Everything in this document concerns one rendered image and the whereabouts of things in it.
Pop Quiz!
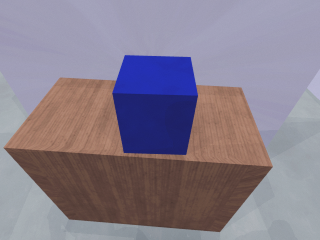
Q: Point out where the carton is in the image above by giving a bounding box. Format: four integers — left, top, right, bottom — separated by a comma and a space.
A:
112, 55, 198, 155

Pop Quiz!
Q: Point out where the pedestal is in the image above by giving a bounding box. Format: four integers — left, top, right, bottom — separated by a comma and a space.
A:
3, 77, 273, 232

